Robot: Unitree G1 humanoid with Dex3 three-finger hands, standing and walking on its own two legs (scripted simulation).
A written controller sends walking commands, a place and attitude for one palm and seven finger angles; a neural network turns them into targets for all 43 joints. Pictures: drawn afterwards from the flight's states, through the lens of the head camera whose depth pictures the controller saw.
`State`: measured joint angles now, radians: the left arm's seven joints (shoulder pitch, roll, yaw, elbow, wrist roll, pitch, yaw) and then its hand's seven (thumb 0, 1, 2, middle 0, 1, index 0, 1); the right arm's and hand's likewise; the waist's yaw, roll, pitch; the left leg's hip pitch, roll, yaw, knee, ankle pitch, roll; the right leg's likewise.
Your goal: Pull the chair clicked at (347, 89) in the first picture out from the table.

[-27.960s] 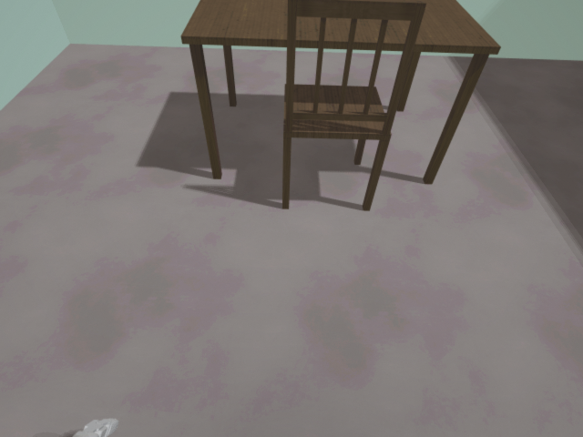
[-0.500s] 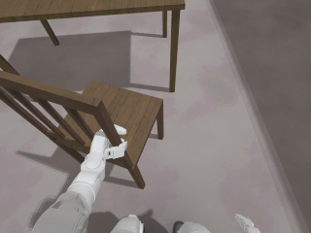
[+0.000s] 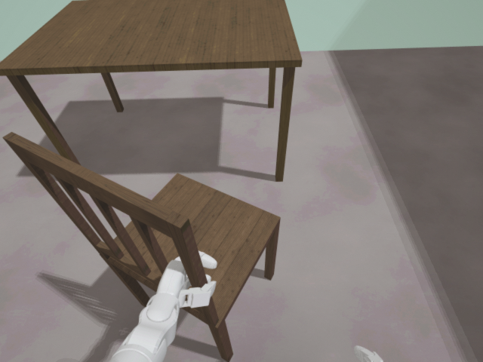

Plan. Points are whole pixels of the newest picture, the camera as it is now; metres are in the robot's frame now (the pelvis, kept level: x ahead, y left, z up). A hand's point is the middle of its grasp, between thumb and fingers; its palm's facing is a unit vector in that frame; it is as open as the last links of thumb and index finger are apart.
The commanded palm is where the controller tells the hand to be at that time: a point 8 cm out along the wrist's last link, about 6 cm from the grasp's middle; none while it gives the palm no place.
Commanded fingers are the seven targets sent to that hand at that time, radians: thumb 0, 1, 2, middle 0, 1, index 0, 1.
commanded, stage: stop walking, hand still on the chair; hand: left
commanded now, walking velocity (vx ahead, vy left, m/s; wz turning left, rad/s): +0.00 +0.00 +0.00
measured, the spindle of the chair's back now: (125, 239) +0.37 +0.28 -0.07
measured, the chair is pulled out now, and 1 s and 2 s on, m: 0.60 0.60 0.60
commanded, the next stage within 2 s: open the thumb and straighten the fingers in 0.50 s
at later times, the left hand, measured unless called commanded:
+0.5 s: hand (204, 293) +0.25 +0.09 -0.07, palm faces -0.13 -0.98 -0.15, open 6.2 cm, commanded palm +0.24 +0.14 -0.05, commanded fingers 0.00 0.90 0.90 -0.50 -1.45 -0.50 -1.45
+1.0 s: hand (196, 286) +0.27 +0.11 -0.06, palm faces -0.12 -0.98 -0.16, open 12.3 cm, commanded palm +0.25 +0.15 -0.04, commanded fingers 0.00 -0.55 0.20 -0.22 -0.65 -0.22 -0.65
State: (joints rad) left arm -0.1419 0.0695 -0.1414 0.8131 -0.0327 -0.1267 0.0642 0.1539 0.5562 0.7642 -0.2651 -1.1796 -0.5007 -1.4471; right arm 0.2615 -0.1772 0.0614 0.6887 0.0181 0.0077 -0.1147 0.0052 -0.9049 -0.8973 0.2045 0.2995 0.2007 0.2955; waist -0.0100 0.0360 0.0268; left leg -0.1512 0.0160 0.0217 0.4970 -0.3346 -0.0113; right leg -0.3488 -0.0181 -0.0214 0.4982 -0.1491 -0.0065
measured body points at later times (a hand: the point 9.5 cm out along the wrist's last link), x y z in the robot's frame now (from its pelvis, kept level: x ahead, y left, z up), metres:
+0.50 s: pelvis +0.03 +0.01 +0.00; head +0.04 -0.01 +0.45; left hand +0.26 +0.14 -0.05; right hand +0.18 -0.23 -0.10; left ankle -0.04 +0.13 -0.73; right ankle +0.08 -0.11 -0.73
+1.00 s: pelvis +0.02 +0.01 -0.02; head +0.06 -0.01 +0.42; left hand +0.27 +0.16 -0.05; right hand +0.19 -0.22 -0.12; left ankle -0.04 +0.13 -0.73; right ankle +0.08 -0.11 -0.73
